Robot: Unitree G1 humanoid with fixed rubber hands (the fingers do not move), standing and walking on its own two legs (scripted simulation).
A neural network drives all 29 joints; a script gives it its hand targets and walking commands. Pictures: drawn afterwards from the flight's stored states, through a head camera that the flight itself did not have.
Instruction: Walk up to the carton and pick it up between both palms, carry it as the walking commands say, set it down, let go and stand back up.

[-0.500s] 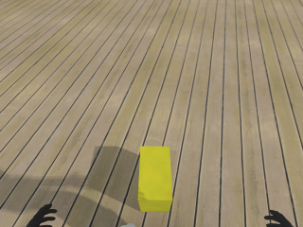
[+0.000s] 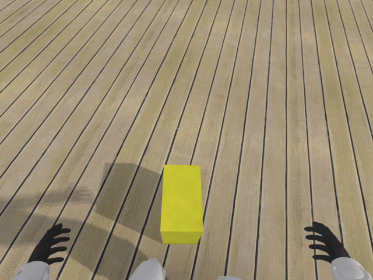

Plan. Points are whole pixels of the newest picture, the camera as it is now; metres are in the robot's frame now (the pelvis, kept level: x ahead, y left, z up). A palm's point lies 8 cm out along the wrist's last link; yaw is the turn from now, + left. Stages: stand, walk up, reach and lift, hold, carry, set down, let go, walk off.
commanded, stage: reach and lift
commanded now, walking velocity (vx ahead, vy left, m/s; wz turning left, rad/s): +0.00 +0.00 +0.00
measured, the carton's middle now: (181, 206) +0.46 +0.04 -0.61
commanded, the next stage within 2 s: none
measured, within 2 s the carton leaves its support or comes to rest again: neither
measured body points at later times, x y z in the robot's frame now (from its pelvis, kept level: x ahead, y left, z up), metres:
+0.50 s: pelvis +0.00 +0.02 -0.04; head +0.15 +0.02 +0.39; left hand +0.25 +0.29 -0.14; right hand +0.28 -0.25 -0.14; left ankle +0.08 +0.14 -0.72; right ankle -0.01 -0.11 -0.72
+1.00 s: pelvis -0.05 +0.02 -0.08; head +0.19 +0.03 +0.30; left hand +0.38 +0.25 -0.19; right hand +0.41 -0.18 -0.17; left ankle +0.08 +0.14 -0.72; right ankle -0.01 -0.11 -0.72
